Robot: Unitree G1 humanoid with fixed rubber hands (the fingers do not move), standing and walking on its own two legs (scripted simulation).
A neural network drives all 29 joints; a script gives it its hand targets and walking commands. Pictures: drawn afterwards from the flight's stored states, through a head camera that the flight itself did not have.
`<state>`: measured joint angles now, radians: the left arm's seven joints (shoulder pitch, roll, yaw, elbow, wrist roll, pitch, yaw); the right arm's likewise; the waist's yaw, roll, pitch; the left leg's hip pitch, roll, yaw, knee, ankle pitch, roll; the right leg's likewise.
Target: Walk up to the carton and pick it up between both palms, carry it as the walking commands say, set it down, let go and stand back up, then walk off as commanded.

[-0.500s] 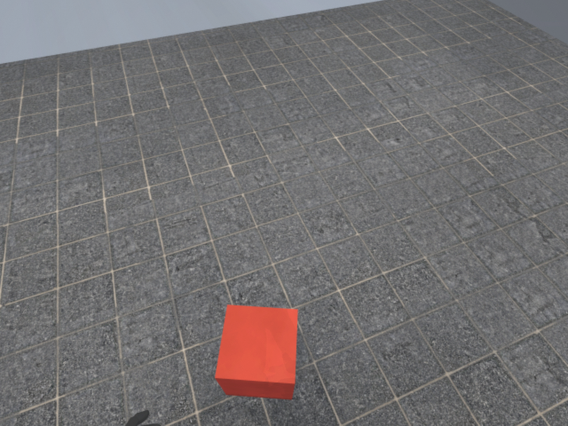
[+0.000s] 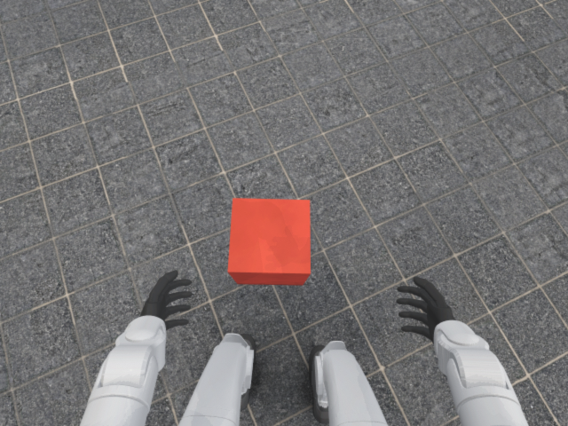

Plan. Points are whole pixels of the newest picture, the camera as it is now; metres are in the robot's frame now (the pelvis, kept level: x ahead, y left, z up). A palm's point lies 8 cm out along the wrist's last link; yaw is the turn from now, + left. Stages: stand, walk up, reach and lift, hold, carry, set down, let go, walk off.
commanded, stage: reach and lift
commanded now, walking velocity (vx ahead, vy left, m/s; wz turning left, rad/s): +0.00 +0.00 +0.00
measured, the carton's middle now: (270, 245) +0.47 +0.04 -0.58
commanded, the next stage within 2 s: none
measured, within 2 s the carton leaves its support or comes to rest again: neither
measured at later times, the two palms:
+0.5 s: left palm (168, 230) +0.39 +0.20 -0.14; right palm (400, 238) +0.39 -0.19 -0.14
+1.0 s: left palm (172, 189) +0.48 +0.23 -0.19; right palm (383, 196) +0.49 -0.18 -0.20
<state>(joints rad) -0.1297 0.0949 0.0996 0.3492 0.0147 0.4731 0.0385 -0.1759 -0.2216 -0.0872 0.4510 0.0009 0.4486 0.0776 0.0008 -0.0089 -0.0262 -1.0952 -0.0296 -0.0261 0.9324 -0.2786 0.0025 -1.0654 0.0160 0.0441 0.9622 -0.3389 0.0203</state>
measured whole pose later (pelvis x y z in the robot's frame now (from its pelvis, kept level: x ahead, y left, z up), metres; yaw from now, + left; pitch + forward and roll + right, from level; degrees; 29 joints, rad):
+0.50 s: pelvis -0.06 +0.01 -0.05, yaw -1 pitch +23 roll -1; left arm -0.98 0.23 0.16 0.84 -0.10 0.48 0.12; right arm -0.99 -0.28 -0.18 0.90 0.06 0.44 -0.03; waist 0.02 0.01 0.18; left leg -1.30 -0.02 -0.01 1.18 -0.29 0.01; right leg -1.26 0.01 0.04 1.20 -0.34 0.04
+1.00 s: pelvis -0.03 +0.00 -0.04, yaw -1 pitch +29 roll -2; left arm -1.17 0.38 0.28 0.55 -0.05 0.22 -0.03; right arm -1.17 -0.30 -0.25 0.53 0.07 0.23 -0.05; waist 0.02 0.00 0.55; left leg -1.32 -0.02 -0.05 1.12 -0.30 0.00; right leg -1.28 0.02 0.02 1.12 -0.35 0.03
